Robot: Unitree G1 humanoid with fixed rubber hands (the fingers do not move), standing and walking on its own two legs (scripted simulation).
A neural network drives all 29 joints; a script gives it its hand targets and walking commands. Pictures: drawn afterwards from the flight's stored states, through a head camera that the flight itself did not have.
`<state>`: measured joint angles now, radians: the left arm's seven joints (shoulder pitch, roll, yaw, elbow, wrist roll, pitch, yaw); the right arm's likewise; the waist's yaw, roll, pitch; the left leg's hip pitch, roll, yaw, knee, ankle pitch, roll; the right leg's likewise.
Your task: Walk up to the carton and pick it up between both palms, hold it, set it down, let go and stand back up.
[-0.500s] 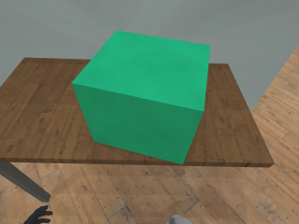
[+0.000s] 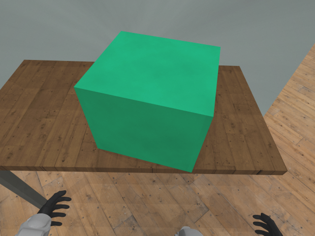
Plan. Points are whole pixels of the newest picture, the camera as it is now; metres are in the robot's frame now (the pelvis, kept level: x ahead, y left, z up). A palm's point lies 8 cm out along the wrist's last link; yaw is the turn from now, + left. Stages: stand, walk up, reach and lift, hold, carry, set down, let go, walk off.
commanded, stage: reach and lift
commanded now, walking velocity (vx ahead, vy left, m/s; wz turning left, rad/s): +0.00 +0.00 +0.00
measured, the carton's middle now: (155, 100) +0.50 +0.02 +0.05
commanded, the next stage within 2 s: none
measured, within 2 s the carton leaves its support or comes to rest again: neither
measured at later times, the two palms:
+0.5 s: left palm (32, 228) +0.15 +0.30 -0.05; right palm out of the picture +0.13 -0.24 -0.04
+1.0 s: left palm (28, 200) +0.20 +0.31 -0.01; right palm (241, 216) +0.19 -0.19 -0.01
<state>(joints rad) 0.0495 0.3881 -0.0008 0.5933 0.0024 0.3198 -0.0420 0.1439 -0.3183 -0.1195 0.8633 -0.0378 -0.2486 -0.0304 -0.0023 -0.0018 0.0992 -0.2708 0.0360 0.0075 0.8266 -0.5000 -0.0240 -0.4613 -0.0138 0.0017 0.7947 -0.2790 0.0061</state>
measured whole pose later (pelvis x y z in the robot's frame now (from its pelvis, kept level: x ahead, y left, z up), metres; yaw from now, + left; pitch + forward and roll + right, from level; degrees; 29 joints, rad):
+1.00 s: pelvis +0.00 +0.02 +0.02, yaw +1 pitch -1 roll -3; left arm 0.17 0.49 0.00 0.41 -0.23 -0.13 -0.13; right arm 0.27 -0.08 -0.03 0.31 0.14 -0.17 -0.19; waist 0.00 0.01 0.09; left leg -0.27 0.05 -0.01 0.72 -0.44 -0.01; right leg -0.39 0.00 -0.02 0.57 -0.17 0.02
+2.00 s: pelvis +0.00 +0.03 +0.02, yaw +1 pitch +0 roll -3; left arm -0.19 0.55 0.00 0.26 -0.34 0.21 -0.10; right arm -0.03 -0.13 -0.07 0.07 0.27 0.17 -0.21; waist 0.00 0.01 0.07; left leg -0.27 0.05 -0.01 0.69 -0.42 -0.01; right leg -0.36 0.00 -0.02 0.49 -0.12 0.02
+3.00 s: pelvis +0.02 +0.02 +0.03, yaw +2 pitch +3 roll -3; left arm -0.79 0.60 0.00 0.63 -0.34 0.37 -0.13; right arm -0.58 -0.22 -0.14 0.37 0.27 0.33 -0.22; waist -0.04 0.01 0.04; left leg -0.27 0.05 -0.03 0.60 -0.39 -0.01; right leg -0.36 0.00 -0.04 0.41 -0.11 0.03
